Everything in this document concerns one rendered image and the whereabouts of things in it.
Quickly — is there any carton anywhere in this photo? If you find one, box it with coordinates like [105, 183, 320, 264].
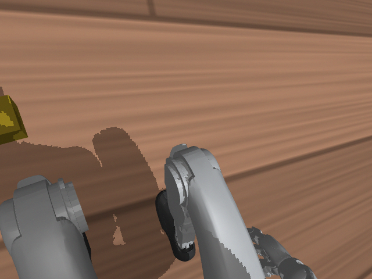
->
[0, 95, 28, 145]

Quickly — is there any right robot arm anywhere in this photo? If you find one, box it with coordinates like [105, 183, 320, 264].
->
[278, 257, 317, 279]

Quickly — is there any right robot foot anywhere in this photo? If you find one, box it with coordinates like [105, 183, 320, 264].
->
[155, 190, 195, 262]

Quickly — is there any left robot foot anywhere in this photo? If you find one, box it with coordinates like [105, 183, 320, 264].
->
[83, 232, 91, 260]

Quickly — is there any right robot hand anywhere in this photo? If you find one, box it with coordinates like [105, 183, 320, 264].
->
[247, 227, 292, 277]

